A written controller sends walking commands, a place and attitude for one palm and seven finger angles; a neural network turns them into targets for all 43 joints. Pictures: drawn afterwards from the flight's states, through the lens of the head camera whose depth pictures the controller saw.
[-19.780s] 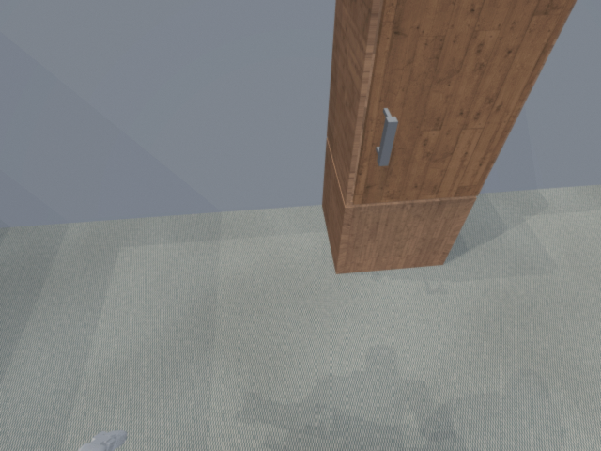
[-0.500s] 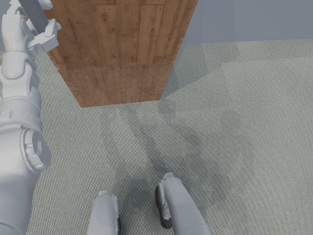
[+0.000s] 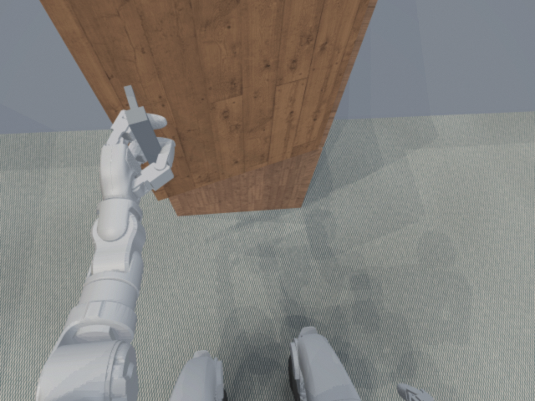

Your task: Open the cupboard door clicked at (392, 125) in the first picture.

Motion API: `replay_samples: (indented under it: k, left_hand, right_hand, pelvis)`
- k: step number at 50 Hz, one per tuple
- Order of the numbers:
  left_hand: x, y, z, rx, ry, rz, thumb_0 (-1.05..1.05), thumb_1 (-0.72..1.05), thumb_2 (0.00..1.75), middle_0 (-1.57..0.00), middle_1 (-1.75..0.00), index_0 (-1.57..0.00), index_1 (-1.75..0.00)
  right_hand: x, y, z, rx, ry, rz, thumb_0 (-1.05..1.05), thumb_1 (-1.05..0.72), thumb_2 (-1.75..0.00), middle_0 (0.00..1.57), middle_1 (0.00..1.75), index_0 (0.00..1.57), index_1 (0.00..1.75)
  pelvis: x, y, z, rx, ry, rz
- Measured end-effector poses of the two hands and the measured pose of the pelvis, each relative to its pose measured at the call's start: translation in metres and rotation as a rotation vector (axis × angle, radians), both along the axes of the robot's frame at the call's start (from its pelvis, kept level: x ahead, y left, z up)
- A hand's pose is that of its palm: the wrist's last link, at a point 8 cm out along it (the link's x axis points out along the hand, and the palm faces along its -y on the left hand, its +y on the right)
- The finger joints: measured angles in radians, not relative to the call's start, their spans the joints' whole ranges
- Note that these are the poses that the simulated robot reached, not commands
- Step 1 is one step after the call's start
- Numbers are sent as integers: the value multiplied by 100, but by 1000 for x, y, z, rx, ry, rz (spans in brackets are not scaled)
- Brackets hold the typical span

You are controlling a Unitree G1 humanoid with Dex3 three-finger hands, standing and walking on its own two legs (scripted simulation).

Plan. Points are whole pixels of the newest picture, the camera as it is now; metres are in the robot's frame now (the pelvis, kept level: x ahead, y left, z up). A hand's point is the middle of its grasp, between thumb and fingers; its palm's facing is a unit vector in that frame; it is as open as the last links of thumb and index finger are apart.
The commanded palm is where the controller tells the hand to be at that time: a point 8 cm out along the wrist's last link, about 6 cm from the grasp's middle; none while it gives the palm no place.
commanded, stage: pull the door open along its arc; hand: left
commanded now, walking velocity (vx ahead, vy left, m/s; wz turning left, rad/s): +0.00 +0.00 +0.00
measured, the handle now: (146, 133) +0.51 +0.15 +0.03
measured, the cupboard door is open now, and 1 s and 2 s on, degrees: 17 42 45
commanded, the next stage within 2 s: open thumb and fingers to let go in 0.44 s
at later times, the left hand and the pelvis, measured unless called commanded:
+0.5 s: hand (252, 244) +0.32 +0.00 +0.03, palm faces +0.27 -0.96 -0.08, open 6.2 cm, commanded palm +0.28 +0.05 +0.02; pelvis +0.01 -0.04 +0.01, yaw +4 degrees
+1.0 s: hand (243, 236) +0.34 +0.01 +0.03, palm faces +0.39 -0.92 -0.05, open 11.5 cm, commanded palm +0.28 +0.05 +0.02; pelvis -0.02 -0.06 +0.00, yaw +5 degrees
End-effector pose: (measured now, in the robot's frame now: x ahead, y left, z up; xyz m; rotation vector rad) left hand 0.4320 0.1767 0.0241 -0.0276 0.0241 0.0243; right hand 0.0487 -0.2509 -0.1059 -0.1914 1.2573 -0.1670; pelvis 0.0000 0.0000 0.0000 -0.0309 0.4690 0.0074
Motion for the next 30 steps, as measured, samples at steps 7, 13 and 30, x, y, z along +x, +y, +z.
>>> replay_samples:
  k: [7,13,30]
  left_hand:
    - [-58,-43,0,-45,-1,225,1,65,74,-32,-133,-37,-131]
    - [-96,-80,4,-3,11,349,1,65,75,-32,-132,-36,-132]
    - [-139,-130,9,110,32,314,0,61,74,-35,-132,-37,-135]
  right_hand:
    - [63,6,4,30,-153,117,0,-91,-90,20,30,20,30]
    - [103,15,3,61,-243,195,0,-91,-90,20,30,19,30]
    - [141,6,6,95,-378,255,1,-91,-90,20,30,20,30]
  pelvis:
    - [4,-4,5,12,-38,12]
    - [4,-14,6,24,-60,24]
    - [0,-51,10,57,-119,60]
